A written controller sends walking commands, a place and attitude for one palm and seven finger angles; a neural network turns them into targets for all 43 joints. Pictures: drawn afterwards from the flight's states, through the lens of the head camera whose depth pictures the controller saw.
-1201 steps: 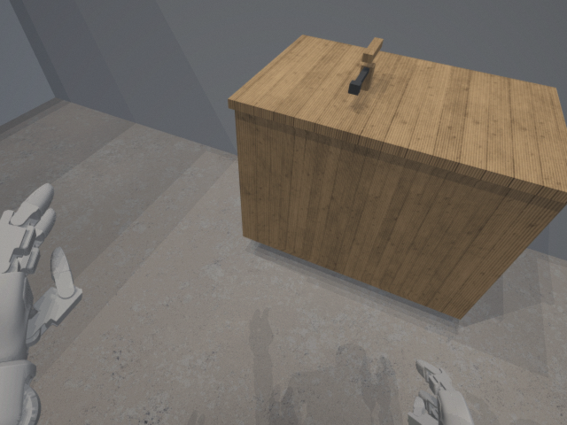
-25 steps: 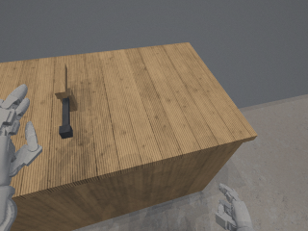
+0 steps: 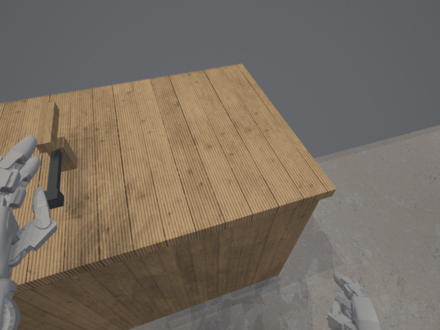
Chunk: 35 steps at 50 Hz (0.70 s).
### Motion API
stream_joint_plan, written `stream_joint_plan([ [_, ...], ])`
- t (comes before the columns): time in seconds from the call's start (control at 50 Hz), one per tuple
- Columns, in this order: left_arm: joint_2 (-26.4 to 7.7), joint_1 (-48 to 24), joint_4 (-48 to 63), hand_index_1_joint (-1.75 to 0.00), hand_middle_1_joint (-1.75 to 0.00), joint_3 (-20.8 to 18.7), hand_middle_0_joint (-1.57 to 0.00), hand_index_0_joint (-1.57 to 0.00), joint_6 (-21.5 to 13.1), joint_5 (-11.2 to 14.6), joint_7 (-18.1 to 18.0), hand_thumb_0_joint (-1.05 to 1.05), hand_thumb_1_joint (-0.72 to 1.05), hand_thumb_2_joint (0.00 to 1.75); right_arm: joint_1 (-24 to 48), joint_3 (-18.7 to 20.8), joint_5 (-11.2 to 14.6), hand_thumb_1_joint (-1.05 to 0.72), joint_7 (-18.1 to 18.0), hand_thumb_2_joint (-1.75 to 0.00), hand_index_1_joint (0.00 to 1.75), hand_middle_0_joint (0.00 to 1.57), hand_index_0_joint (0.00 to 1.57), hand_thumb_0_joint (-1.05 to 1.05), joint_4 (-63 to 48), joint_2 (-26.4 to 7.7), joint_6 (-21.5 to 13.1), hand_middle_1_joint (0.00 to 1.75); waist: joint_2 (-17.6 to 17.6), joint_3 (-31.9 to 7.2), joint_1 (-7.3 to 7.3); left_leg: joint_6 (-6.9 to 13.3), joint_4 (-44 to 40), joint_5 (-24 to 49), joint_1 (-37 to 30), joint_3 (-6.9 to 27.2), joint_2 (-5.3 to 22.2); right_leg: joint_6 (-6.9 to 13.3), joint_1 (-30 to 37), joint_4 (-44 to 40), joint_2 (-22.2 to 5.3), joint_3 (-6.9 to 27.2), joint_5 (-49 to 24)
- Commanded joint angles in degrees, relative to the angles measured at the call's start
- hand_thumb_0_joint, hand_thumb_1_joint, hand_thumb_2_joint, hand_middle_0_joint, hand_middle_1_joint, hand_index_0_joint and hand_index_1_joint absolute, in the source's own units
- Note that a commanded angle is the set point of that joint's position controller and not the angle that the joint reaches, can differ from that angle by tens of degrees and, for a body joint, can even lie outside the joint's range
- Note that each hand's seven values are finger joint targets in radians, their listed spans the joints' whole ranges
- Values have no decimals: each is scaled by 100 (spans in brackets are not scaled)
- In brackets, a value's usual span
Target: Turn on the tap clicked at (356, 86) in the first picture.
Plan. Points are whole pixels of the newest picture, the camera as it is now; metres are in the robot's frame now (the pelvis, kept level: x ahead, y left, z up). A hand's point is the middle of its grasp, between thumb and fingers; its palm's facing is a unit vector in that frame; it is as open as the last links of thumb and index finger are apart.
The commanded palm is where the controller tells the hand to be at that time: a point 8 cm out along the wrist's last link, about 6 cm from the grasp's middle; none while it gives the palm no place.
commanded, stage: come to a stop and stand still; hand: left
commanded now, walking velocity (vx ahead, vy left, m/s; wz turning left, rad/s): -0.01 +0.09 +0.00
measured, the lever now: (52, 198) +0.33 +0.35 +0.04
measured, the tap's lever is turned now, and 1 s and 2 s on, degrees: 0 0 0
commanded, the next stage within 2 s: look again from close up in 1.14 s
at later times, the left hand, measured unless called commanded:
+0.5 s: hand (26, 235) +0.21 +0.28 +0.14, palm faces +0.30 -0.85 -0.43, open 7.4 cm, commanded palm +0.16 +0.32 +0.18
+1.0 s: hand out of the picture +0.20 +0.36 +0.15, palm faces +0.39 -0.83 -0.39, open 7.4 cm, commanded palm +0.14 +0.38 +0.18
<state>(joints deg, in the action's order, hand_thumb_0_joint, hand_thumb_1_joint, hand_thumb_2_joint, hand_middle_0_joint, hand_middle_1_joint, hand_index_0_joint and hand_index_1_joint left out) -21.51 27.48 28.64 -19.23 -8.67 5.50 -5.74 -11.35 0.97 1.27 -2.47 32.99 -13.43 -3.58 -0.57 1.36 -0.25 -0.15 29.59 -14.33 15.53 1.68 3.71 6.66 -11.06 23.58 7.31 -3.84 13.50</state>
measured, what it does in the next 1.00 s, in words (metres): shifts its weight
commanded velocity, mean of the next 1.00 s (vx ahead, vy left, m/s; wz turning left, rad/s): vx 0.00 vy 0.00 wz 0.00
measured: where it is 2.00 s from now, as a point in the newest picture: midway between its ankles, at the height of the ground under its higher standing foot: outside the picture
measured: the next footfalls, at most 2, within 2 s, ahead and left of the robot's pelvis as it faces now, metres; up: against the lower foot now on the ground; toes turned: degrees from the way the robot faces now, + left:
none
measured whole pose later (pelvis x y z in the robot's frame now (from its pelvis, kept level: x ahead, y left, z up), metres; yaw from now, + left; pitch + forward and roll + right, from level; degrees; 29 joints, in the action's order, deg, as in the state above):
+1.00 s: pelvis -0.02 +0.10 +0.00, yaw +0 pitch -1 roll -1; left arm -20.7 23.6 25.4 -20.5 -10.1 1.8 -6.0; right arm -10.1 -3.0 0.0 0.0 31.4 -10.6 -4.8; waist 1.1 4.7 2.9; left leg 4.6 27.4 -11.9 15.2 -2.1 -3.1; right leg -0.8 -12.7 25.4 0.0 -0.8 12.2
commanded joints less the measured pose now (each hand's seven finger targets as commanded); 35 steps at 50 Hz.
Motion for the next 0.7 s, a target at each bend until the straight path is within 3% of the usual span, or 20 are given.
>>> stream_joint_plan([
  [0.0, -1048, -138, 1045, -30, -30, -831, -20, -20, -380, -31, -221, 0, 90, 90, 707, 98, 19, -90, -7, -90, 30, 20, 20, 0, -929, -513, -267, 30, 80, -742, 144, 218, 30, 806, -250, -10, -146, -1052, 377, -829, -1472, 1253, -1806],
  [0.06, -1083, -164, 906, -30, -30, -831, -20, -20, -368, -63, -227, 0, 90, 90, 778, 83, 32, -90, -23, -90, 30, 20, 20, 0, -864, -522, -255, 30, 115, -603, 170, 243, -65, 915, -409, 3, -118, -1091, 212, -869, -1470, 1181, -1837],
  [0.08, -932, -231, 814, -30, -30, -683, -20, -20, -380, -57, -207, 0, 90, 90, 685, 65, -2, -90, -14, -90, 30, 20, 20, 0, -841, -528, -240, 30, 166, -638, 132, 265, -124, 932, -466, 20, -103, -1086, 227, -860, -1422, 1065, -1660],
  [0.14, -889, -430, 777, -30, -30, -606, -20, -20, -352, -76, -190, 0, 90, 90, 634, 97, 17, -90, -24, -90, 30, 20, 20, 0, -870, -550, -256, 30, 260, -620, 141, 283, -177, 891, -590, 47, -82, -1114, 168, -952, -1378, 1145, -1358],
  [0.16, -5053, -5376, 2914, -30, -30, -1510, -20, -20, -1194, 149, -313, 0, 90, 90, -499, -1009, 417, -90, -490, -90, 30, 20, 20, 0, -1620, -739, -202, 30, -943, 50, -161, 193, -188, 1191, 14, -72, -400, -939, -20, -832, -1094, 727, -911],
  [0.18, -2420, -3233, 216, -30, -30, -1949, -20, -20, -976, -182, -169, 0, 90, 90, 186, -149, 263, -90, -301, -90, 30, 20, 20, 0, -1005, -127, -545, 30, -460, -266, 38, 185, -126, 932, -572, 104, 226, -596, -773, -382, -1287, 782, 526],
  [0.2, -1998, -2393, -80, -30, -30, -1482, -20, -20, -816, -156, -140, 0, 90, 90, 353, -77, -7, -90, -88, -90, 30, 20, 20, 0, -715, -508, -585, 30, -241, -310, 132, 156, -237, 649, -452, 145, -27, -530, -451, -499, -972, 925, 106],
  [0.22, -2152, -1994, -404, -30, -30, -1461, -20, -20, -748, -143, -190, 0, 90, 90, 300, 11, -45, -90, -17, -90, 30, 20, 20, 0, -758, -784, -573, 30, -120, -444, 290, 185, 76, 661, -391, 66, -95, -508, -371, -574, -1221, 1359, -506],
  [0.24, -1860, -1526, -331, -30, -30, -1246, -20, -20, -796, -101, -112, 0, 90, 90, 176, 33, -40, -90, 71, -90, 30, 20, 20, 0, -821, -756, -626, 30, 117, -741, 298, 201, 326, 556, -148, 6, -223, -525, -16, -493, -1485, 1555, -964],
  [0.26, -1622, -901, -419, -30, -30, -1146, -20, -20, -830, -67, -68, 0, 90, 90, 207, 18, -18, -90, 184, -90, 30, 20, 20, 0, -743, -695, -668, 30, 92, -1013, 321, 207, 395, 614, -121, -76, -265, -487, 279, -263, -1581, 1546, -1674],
  [0.3, -1057, -160, -93, -30, -30, -741, -20, -20, -904, -16, -22, 0, 90, 90, 119, 25, 42, -90, 357, -90, 30, 20, 20, 0, -821, -692, -702, 30, 502, -1213, 389, 204, 321, 818, 143, -93, -264, -595, 786, -46, -1688, 1319, -2421],
  [0.34, -883, 102, 223, -30, -30, -599, -20, -20, -934, -15, -32, 0, 90, 90, 275, 43, 55, -90, 430, -90, 30, 20, 20, 0, -802, -679, -777, 30, 655, -1113, 393, 242, 159, 1079, -100, -90, -205, -701, 548, 45, -1591, 1065, -2516],
  [0.36, -1025, 194, 296, -30, -30, -716, -20, -20, -927, -12, -74, 0, 90, 90, 462, 26, 68, -90, 432, -90, 30, 20, 20, 0, -730, -665, -806, 30, 393, -1159, 381, 285, -27, 1258, -448, -70, -137, -679, 318, 158, -1455, 935, -2339],
  [0.38, -999, 23, 526, -30, -30, -704, -20, -20, -943, -34, -79, 0, 90, 90, 420, 58, 21, -90, 404, -90, 30, 20, 20, 0, -759, -703, -817, 30, 416, -1064, 348, 266, -105, 1339, -513, -6, -82, -677, 178, 125, -1343, 814, -2034],
  [0.44, -1390, -557, 824, -30, -30, -1078, -20, -20, -937, -128, -166, 0, 90, 90, 552, 73, -55, -90, 295, -90, 30, 20, 20, 0, -738, -719, -857, 30, 527, -788, 285, 211, -93, 1107, -438, 50, -139, -544, 1, -121, -1337, 927, -1496],
  [0.46, -1838, -857, 1151, -30, -30, -1347, -20, -20, -946, -151, -218, 0, 90, 90, 618, 57, -80, -90, 257, -90, 30, 20, 20, 0, -706, -769, -818, 30, 202, -881, 248, 226, -179, 1137, -601, 115, -123, -470, -50, -35, -1316, 991, -1473],
  [0.48, -1506, -902, 1071, -30, -30, -1185, -20, -20, -935, -145, -221, 0, 90, 90, 595, 68, -87, -90, 215, -90, 30, 20, 20, 0, -714, -682, -795, 30, 66, -931, 219, 229, -245, 1223, -563, 139, -81, -481, 119, -1, -1289, 853, -1470],
  [0.56, -1531, -1143, 1353, -30, -30, -1108, -20, -20, -813, -188, -302, 0, 90, 90, 559, 97, -62, -90, 208, -90, 30, 20, 20, 0, -724, -740, -789, 30, -724, -1106, 214, 260, -328, 1761, -814, 320, 36, -475, 255, 130, -1174, 745, -1543],
  [0.58, -1313, -1108, 1340, -30, -30, -960, -20, -20, -801, -200, -290, 0, 90, 90, 499, 99, -65, -90, 216, -90, 30, 20, 20, 0, -735, -710, -773, 30, -837, -1143, 212, 256, -325, 2062, -826, 338, 101, -501, 322, 181, -1167, 564, -1605],
  [0.68, -825, -453, 1277, -30, -30, -703, -20, -20, -722, -263, -239, 0, 90, 90, 427, 122, -70, -90, 311, -90, 30, 20, 20, 0, -800, -695, -698, 30, -675, -1099, 203, 217, -421, 2404, -940, 450, 229, -551, 171, 257, -1016, 318, -1390],
])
